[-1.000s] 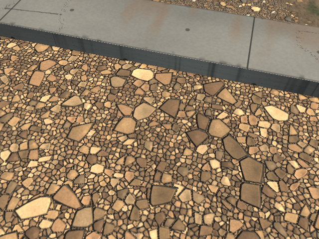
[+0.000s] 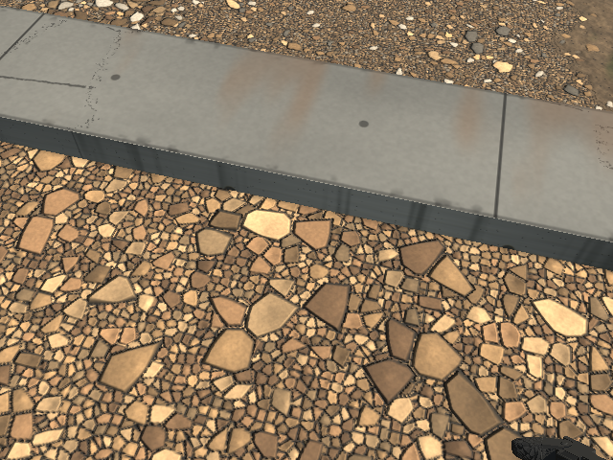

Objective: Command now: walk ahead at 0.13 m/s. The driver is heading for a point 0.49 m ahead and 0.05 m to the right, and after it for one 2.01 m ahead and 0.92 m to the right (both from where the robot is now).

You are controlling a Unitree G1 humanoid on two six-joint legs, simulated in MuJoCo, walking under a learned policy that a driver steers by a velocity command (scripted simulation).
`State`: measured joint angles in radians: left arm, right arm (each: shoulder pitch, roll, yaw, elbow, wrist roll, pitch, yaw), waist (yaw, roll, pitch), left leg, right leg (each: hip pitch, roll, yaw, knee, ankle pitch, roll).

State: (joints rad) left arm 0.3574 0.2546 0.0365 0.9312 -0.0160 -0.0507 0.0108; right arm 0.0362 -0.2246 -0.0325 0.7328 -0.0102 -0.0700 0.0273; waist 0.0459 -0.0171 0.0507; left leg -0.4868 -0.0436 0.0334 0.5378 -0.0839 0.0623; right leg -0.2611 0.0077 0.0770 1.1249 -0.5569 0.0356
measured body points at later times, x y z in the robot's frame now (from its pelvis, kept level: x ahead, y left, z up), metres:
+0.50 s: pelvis +0.08 -0.02 +0.02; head +0.09 -0.02 +0.47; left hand +0.14 +0.22 -0.13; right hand +0.17 -0.27 -0.13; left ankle +0.12 +0.09 -0.72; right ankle +0.08 -0.14 -0.72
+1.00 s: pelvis +0.10 -0.02 +0.02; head +0.12 -0.02 +0.47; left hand +0.14 +0.22 -0.14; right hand +0.19 -0.27 -0.13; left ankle +0.12 +0.09 -0.72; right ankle +0.08 -0.14 -0.72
